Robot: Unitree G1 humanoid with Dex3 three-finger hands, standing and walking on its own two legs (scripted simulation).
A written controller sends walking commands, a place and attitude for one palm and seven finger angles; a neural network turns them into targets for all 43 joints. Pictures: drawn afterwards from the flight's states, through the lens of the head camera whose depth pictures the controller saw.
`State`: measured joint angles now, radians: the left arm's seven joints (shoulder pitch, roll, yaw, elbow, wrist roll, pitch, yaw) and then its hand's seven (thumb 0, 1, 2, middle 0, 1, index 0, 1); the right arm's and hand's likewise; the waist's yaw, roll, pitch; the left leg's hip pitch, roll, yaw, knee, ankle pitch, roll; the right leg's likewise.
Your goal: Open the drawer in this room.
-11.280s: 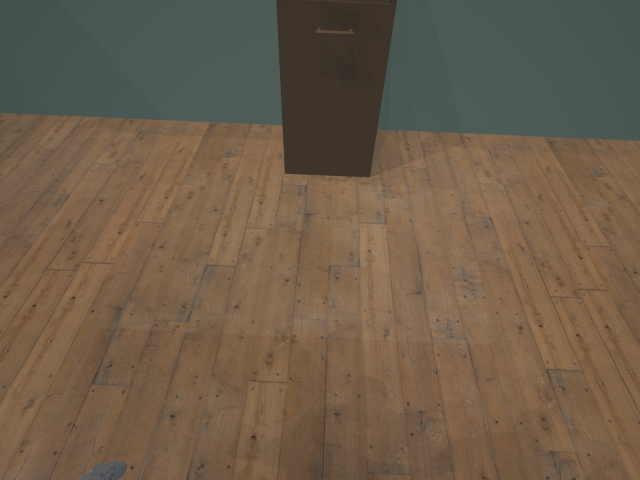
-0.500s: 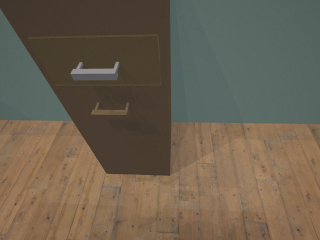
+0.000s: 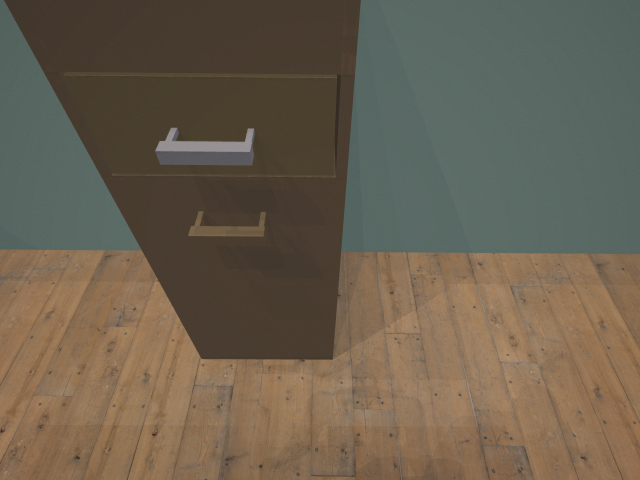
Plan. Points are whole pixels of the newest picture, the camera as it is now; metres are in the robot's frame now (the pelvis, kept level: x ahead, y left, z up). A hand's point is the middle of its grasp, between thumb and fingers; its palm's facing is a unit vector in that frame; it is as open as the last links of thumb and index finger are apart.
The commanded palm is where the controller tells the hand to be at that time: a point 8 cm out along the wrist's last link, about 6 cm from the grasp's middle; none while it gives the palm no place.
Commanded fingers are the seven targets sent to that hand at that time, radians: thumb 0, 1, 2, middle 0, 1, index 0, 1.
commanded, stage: come to a stop and stand still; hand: left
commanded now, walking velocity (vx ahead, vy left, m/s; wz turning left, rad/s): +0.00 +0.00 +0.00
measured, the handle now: (209, 143) +0.55 +0.21 +0.12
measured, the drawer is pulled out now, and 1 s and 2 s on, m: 0.00 0.00 0.00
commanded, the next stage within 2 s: look again from close up in 0.02 s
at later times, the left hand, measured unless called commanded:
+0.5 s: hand out of the picture +0.05 +0.22 -0.17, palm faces +0.02 -0.96 -0.27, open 7.4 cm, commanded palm none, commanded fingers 0.00 0.90 0.90 -0.20 -0.30 -0.20 -0.30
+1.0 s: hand out of the picture -0.08 +0.19 -0.18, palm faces +0.02 -0.98 -0.18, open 7.4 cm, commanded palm none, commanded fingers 0.00 0.90 0.90 -0.20 -0.30 -0.20 -0.30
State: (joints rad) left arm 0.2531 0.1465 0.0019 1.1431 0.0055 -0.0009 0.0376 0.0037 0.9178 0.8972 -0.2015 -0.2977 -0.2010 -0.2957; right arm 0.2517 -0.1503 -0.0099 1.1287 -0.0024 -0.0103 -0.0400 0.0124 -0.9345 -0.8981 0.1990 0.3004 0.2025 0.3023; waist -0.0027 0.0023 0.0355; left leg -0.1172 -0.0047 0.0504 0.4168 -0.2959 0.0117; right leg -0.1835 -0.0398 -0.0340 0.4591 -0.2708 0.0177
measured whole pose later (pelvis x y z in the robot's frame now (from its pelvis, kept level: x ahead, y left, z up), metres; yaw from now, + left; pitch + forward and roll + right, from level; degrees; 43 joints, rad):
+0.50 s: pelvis -0.02 +0.01 -0.01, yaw +0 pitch -3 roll +0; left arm 0.22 0.24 0.01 1.01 0.01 0.00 0.03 0.00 0.91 0.90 -0.20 -0.30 -0.20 -0.30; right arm 0.21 -0.25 -0.02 1.02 -0.02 -0.01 -0.03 0.01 -0.91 -0.90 0.20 0.30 0.20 0.30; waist -0.01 0.00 0.00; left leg -0.15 0.00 0.06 0.52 -0.32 0.03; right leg -0.20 -0.04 -0.03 0.52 -0.27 0.02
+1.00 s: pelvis -0.04 +0.01 +0.00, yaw +0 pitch -2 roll +0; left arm 0.37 0.17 0.00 1.11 0.02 0.01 0.01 0.00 0.91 0.90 -0.20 -0.30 -0.20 -0.30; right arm 0.32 -0.18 -0.01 1.12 -0.02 0.02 -0.01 0.01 -0.91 -0.90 0.20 0.30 0.20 0.30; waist 0.00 0.00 0.01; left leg -0.17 0.00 0.06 0.48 -0.28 0.03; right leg -0.22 -0.04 -0.03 0.49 -0.29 0.01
